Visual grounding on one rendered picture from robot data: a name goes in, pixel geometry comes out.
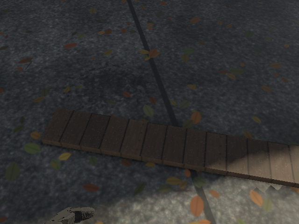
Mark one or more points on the left robot hand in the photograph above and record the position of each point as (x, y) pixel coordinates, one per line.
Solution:
(72, 215)

